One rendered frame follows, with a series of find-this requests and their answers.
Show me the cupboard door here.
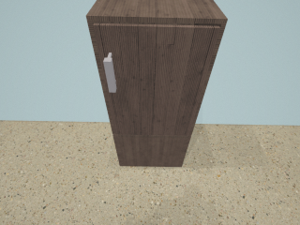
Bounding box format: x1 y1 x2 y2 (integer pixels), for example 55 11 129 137
93 22 220 136

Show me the handle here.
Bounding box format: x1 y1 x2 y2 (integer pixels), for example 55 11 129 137
103 52 117 93

